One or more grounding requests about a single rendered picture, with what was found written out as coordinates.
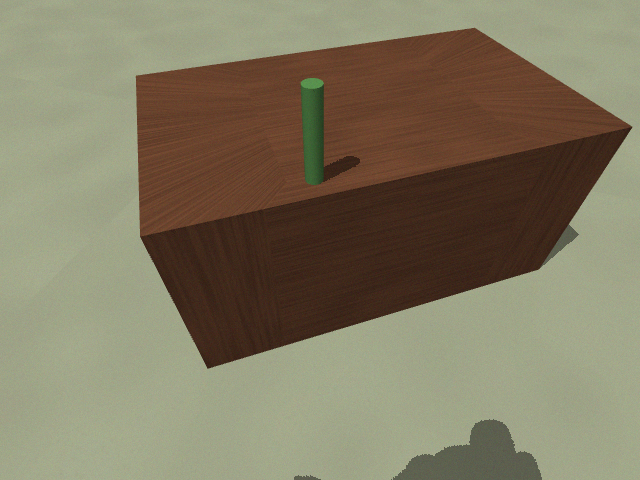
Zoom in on can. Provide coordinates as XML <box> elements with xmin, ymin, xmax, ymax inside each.
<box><xmin>301</xmin><ymin>78</ymin><xmax>324</xmax><ymax>185</ymax></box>

